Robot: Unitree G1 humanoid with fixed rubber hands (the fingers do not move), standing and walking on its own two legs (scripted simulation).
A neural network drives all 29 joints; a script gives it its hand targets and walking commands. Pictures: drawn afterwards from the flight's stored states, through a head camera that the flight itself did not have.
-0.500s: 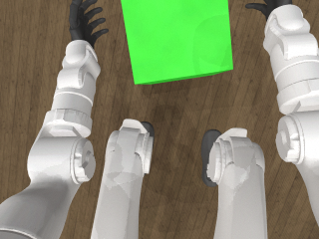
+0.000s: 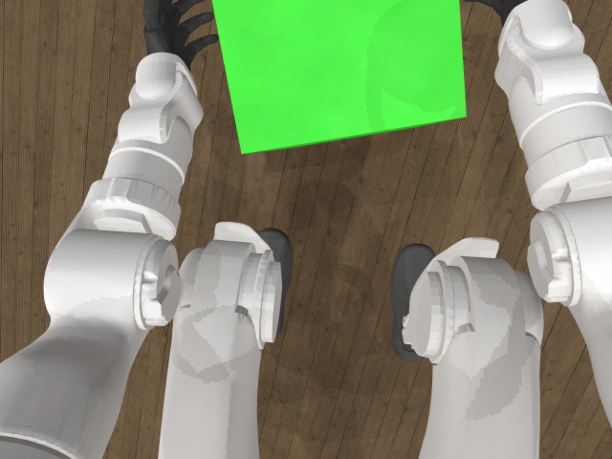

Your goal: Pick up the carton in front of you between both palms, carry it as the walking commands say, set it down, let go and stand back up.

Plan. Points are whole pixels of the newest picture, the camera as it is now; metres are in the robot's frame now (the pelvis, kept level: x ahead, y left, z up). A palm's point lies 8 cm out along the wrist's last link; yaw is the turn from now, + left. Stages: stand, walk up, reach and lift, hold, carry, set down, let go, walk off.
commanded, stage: reach and lift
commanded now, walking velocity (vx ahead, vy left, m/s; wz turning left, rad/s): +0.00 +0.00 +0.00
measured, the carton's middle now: (337, 53) +0.51 +0.01 -0.25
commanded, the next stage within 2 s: none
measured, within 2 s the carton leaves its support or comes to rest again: leaves its support in 0.50 s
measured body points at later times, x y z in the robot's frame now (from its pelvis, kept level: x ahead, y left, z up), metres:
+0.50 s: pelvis +0.00 +0.00 +0.00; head +0.35 -0.02 +0.26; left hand +0.52 +0.17 -0.17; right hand +0.55 -0.13 -0.18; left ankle +0.12 +0.13 -0.34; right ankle +0.10 -0.12 -0.34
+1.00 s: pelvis -0.01 +0.00 +0.09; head +0.25 -0.02 +0.46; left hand +0.49 +0.16 +0.02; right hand +0.51 -0.15 +0.02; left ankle +0.12 +0.13 -0.34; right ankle +0.10 -0.13 -0.34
